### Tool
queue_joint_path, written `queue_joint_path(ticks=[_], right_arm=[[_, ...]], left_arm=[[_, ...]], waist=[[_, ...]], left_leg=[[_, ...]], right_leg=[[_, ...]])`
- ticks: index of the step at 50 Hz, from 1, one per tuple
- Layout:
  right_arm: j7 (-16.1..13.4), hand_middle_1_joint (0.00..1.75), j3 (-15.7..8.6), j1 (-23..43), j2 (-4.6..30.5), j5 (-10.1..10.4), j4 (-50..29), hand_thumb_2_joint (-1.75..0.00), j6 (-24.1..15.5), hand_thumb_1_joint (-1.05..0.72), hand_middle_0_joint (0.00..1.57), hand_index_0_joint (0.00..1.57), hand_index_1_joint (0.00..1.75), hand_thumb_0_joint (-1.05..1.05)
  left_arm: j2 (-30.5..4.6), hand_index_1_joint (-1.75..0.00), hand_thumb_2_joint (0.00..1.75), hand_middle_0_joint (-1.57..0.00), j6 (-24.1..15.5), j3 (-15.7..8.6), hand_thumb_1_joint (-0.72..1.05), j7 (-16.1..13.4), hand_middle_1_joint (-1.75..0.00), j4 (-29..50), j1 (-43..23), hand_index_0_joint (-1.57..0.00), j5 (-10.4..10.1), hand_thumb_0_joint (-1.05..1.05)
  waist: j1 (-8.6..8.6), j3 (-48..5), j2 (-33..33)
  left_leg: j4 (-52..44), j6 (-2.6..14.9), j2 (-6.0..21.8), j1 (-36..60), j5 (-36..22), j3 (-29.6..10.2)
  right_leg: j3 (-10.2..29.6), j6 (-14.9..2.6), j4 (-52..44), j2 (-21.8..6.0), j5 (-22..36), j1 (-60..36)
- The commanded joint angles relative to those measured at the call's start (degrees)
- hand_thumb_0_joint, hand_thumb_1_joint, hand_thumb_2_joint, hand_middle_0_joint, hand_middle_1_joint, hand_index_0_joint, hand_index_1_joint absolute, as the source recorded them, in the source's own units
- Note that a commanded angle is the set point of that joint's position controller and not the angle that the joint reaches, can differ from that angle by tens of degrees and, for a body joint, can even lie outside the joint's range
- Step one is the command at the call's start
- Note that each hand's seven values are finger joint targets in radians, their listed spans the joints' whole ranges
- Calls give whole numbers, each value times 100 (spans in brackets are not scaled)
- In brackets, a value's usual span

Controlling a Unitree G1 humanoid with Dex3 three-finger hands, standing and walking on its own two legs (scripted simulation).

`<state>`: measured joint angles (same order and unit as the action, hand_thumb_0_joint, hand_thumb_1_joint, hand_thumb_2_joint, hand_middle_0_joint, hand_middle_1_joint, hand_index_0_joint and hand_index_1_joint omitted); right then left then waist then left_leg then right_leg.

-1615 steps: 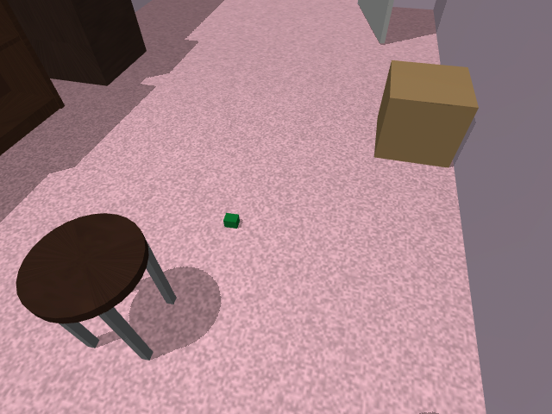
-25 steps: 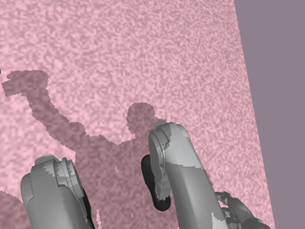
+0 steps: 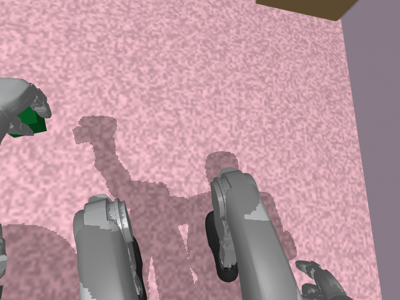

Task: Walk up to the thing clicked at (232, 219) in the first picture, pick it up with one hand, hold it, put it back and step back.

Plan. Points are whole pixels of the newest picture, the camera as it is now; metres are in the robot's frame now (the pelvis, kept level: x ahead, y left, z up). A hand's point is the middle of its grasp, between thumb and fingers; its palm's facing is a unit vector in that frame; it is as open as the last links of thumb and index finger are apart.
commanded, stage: lift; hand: left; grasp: from above
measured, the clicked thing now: (23, 119) +0.50 +0.29 -0.15
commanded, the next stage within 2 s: hold in 1.24 s
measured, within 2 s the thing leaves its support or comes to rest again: neither
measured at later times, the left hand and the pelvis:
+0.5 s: hand out of the picture +0.39 +0.27 +0.09, palm faces -0.45 -0.03 -0.89, open 5.8 cm; pelvis +0.01 +0.00 +0.15, yaw +4 degrees
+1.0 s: hand out of the picture +0.36 +0.25 +0.24, palm faces -0.46 -0.03 -0.89, open 5.7 cm; pelvis +0.04 -0.01 +0.30, yaw +5 degrees
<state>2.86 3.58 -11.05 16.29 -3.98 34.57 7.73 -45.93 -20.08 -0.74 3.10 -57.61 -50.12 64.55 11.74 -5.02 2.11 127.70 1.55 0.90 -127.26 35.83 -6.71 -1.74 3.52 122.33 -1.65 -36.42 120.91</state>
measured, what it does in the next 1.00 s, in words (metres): rises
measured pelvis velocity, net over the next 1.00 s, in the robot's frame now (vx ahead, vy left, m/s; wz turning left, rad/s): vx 0.04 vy -0.01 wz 0.09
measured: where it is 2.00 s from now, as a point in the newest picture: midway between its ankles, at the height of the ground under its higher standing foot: (180, 271)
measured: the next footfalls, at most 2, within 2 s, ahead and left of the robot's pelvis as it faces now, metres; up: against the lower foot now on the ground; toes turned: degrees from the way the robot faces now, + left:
none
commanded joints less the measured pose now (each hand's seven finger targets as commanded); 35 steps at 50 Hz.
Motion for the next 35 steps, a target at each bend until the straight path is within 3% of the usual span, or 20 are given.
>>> queue_joint_path(ticks=[1, 6, 12, 15, 17, 21, 22, 26, 29, 31, 32, 35], right_arm=[[-150, 30, -563, -931, 1294, 78, -162, -90, -68, -90, 20, 20, 30, 0], [-215, 30, -658, -839, 1205, 168, -205, -90, -116, -89, 20, 20, 30, 0], [-277, 30, -780, -665, 1104, 293, -234, -90, -125, -90, 20, 20, 30, 0], [-338, 30, -783, -523, 1014, 343, -254, -90, -149, -90, 20, 20, 30, 0], [-375, 30, -784, -440, 945, 380, -296, -90, -152, -91, 20, 20, 30, 0], [-476, 30, -765, -284, 803, 436, -264, -90, -221, -91, 20, 20, 30, 0], [-507, 30, -779, -254, 812, 448, -229, -90, -249, -91, 20, 20, 30, 0], [-591, 30, -734, -130, 738, 499, -133, -90, -349, -91, 20, 20, 30, 0], [-646, 30, -722, -104, 708, 510, 7, -90, -453, -91, 20, 20, 30, 0], [-660, 30, -715, -130, 673, 529, 36, -90, -526, -91, 20, 20, 30, 0], [-668, 30, -720, -109, 689, 546, 32, -91, -555, -91, 20, 20, 30, 0], [-682, 30, -731, -92, 645, 549, 46, -91, -623, -92, 20, 20, 30, 0]], left_arm=[[-1329, -27, 27, -113, -79, -384, 86, -247, -31, 1226, -1865, -117, -250, 0], [-1153, -25, 21, -111, 78, -308, 84, -281, -30, 1617, -1610, -115, -362, 0], [-935, -21, 16, -107, 363, -332, 79, -256, -26, 2164, -937, -112, -564, 0], [-836, -17, 13, -105, 495, -320, 76, -269, -23, 2346, -638, -110, -660, 0], [-779, -18, 12, -103, 571, -293, 73, -283, -23, 2608, -392, -108, -672, 0], [-442, -18, 14, -106, 713, -137, 74, -307, -23, 2831, 318, -110, -820, 0], [-462, -18, 16, -107, 722, -204, 76, -323, -23, 2966, 363, -111, -868, 0], [-359, -17, 16, -108, 762, -186, 77, -455, -21, 2859, 761, -112, -826, 0], [-151, -20, 19, -109, 747, -45, 78, -537, -24, 2753, 668, -113, -821, 0], [223, -18, 18, -109, 750, 204, 78, -585, -22, 2564, 874, -113, -797, 0], [96, -19, 17, -108, 755, 102, 77, -625, -23, 2443, 1063, -112, -781, 0], [215, -19, 17, -109, 739, 197, 78, -682, -23, 2363, 1165, -113, -764, 0]], waist=[[44, -4018, 1633], [-74, -4117, 1398], [-295, -4265, 1248], [-358, -3931, 1124], [-419, -4086, 1028], [-499, -3700, 793], [-529, -3673, 728], [-601, -3163, 579], [-542, -2839, 524], [-525, -2586, 446], [-630, -2509, 376], [-656, -2358, 200]], left_leg=[[-2098, -18, -64, 3812, -304, 67], [-2589, 12, -39, 4240, -143, 85], [-3135, -15, -7, 5103, -745, 49], [-3625, -18, 8, 5262, -387, 45], [-3817, -16, 0, 5531, -392, 154], [-4368, -23, 2, 5874, -364, 273], [-4524, -28, 18, 6054, -352, 248], [-5137, -49, 41, 6498, -262, 208], [-5591, -59, 67, 6860, -179, 153], [-5882, -74, 67, 7075, -216, 135], [-6042, -75, 53, 7151, -169, 128], [-6293, -69, 17, 7365, -386, 298]], right_leg=[[-471, -577, -1388, 210, 751, -1638], [-405, -521, -1849, 214, 730, -2213], [-338, -495, -2379, 189, 1071, -2891], [-305, -475, -2813, 204, 869, -3333], [-253, -477, -3161, 225, 825, -3752], [-151, -450, -3861, 235, 763, -4465], [-133, -449, -4001, 231, 744, -4575], [-89, -439, -4530, 250, 682, -5112], [-49, -424, -4947, 269, 682, -5437], [-36, -431, -5231, 277, 700, -5649], [-12, -428, -5403, 277, 638, -5829], [74, -436, -5918, 280, 666, -6310]])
